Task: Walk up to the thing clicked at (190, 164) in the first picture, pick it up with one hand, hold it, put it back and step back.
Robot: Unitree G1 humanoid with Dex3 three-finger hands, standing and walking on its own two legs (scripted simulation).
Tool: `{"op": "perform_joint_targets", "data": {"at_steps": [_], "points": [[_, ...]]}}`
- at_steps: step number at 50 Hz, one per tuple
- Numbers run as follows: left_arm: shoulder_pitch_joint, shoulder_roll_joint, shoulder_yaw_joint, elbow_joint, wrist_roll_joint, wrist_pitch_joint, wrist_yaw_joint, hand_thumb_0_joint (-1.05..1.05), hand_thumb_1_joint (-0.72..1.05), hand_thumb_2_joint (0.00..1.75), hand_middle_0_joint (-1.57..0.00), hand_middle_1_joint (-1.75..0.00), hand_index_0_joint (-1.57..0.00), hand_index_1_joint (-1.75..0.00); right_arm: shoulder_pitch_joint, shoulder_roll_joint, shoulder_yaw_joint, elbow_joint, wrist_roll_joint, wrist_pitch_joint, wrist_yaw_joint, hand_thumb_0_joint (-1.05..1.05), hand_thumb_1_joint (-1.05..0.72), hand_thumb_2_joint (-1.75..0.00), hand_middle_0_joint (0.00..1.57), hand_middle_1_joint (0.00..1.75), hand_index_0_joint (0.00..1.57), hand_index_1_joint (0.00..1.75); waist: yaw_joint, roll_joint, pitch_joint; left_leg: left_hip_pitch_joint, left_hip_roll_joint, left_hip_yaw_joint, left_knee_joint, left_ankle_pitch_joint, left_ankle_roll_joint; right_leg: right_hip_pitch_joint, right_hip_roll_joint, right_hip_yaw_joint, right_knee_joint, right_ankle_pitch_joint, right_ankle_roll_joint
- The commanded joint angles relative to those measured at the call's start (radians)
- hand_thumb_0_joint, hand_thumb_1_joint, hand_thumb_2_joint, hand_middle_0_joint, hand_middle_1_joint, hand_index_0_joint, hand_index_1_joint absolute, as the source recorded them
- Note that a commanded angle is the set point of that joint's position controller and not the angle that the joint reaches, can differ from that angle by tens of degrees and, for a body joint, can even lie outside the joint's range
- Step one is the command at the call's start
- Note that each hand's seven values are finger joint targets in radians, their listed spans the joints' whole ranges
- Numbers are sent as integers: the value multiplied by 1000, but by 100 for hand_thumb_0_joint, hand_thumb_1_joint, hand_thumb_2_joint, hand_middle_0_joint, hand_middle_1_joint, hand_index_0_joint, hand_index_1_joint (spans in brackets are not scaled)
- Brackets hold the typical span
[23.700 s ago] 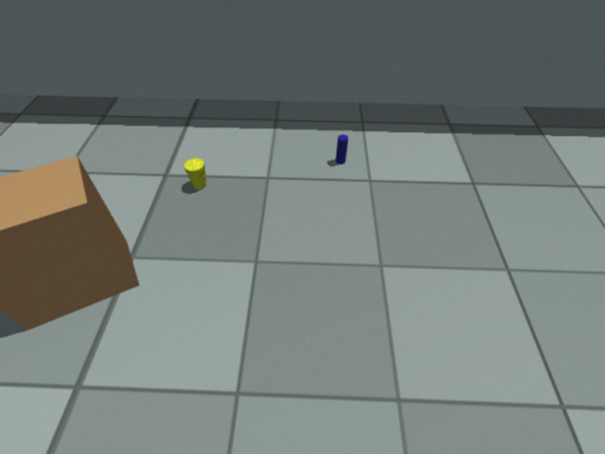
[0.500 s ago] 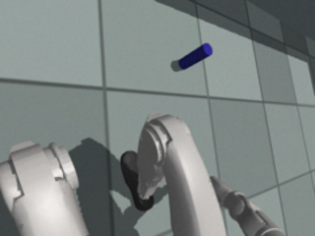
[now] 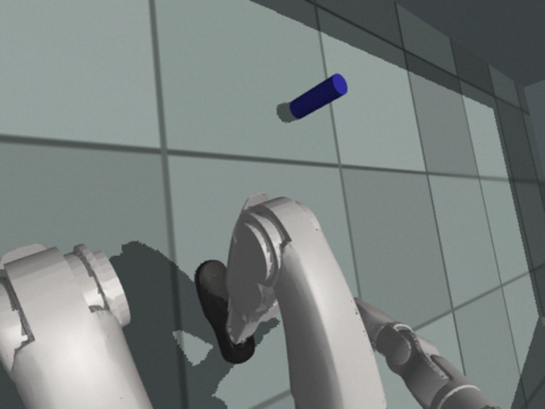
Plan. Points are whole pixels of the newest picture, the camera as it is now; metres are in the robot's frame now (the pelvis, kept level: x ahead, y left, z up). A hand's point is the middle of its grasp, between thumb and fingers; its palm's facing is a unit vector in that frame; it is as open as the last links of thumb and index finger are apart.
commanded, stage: open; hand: left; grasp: from the side
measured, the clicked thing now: out of the picture +0.44 +0.30 -0.22
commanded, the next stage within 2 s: withdraw in 0.30 s
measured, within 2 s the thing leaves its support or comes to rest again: rests again in 1.22 s
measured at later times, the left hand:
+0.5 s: hand out of the picture +0.45 +0.30 -0.18, palm faces +0.44 -0.90 +0.02, open 16.6 cm
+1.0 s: hand out of the picture +0.40 +0.37 -0.11, palm faces +0.32 -0.94 -0.14, open 17.6 cm
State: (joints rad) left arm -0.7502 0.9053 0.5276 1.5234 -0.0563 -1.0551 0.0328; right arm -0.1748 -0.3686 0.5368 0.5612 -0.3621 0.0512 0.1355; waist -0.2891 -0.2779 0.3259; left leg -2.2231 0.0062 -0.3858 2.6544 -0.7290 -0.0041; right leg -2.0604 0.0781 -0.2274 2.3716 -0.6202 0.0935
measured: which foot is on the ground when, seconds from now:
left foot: down 0.00-1.00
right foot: down 0.00-1.00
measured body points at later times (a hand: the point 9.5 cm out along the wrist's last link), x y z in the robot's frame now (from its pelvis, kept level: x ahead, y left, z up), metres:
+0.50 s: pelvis +0.00 +0.00 +0.00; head +0.24 +0.20 +0.32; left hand +0.42 +0.35 -0.18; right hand +0.15 -0.24 -0.03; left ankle +0.08 +0.12 -0.26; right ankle +0.14 -0.13 -0.26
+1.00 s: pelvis +0.00 +0.00 +0.03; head +0.20 +0.17 +0.39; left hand +0.38 +0.42 -0.10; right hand +0.18 -0.24 -0.03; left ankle +0.08 +0.12 -0.26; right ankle +0.14 -0.13 -0.26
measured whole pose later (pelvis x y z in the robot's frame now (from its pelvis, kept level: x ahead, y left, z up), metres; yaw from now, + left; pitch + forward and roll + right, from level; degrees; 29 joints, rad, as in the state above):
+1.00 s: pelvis +0.00 +0.00 +0.03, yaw +2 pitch +21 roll -16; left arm -0.66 0.84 0.50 1.23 0.00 -0.64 -0.18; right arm -0.04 -0.34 0.31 0.56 -0.17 0.12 0.10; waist -0.19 -0.14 0.12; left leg -2.25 0.03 -0.27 2.53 -0.69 0.03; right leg -2.10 0.05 -0.16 2.31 -0.62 0.05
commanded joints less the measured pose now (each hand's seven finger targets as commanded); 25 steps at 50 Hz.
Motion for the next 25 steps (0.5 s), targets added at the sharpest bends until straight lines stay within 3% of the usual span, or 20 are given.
{"op": "perform_joint_targets", "data": {"at_steps": [1,3,8,14,20,21,25], "points": [[-291,187,-15,-204,4,-121,-8,0,-17,55,-86,-79,-88,-77,60,-372,-116,4,-7,15,-22,0,-92,-90,20,30,20,30,-146,628,-597,447,76,72,-344,191,-33,273,24,-134,-129,220,-87],[-282,204,-9,-206,7,-120,-8,0,-33,47,-70,-64,-72,-63,61,-371,-117,6,-8,15,-23,0,-92,-90,20,30,20,30,-138,634,-596,445,77,79,-343,183,-31,275,27,-127,-135,214,-89],[-261,176,-24,-151,7,-108,-6,0,-44,22,-42,-33,-42,-32,55,-374,-114,2,-8,19,-23,0,-92,-90,20,30,20,30,-148,621,-576,436,79,77,-347,180,-30,266,27,-131,-135,212,-89],[-218,166,-26,-106,8,-82,-13,0,-52,15,-33,-23,-33,-23,56,-372,-112,-23,-1,30,-23,0,-92,-90,20,30,20,30,-134,574,-555,400,76,70,-361,138,-24,257,30,-139,-148,176,-90],[-229,171,-10,-120,-4,-92,-15,0,-57,0,-14,-3,-13,-3,42,-376,-114,-33,2,28,-22,0,-92,-90,20,30,20,30,-137,577,-534,397,79,57,-369,117,-26,235,30,-144,-141,162,-90],[-222,159,-7,-116,-9,-94,-15,0,-57,4,-7,-3,-7,-3,45,-376,-114,-32,1,26,-22,0,-90,-90,20,30,20,30,-138,573,-541,407,81,54,-367,128,-26,240,31,-143,-141,172,-89],[-247,220,22,-179,-21,-113,-22,0,-54,5,-6,-2,-6,-2,56,-376,-109,-27,2,23,-27,0,-90,-90,20,30,20,30,-125,605,-582,432,84,67,-352,185,-26,280,31,-132,-139,213,-88]]}}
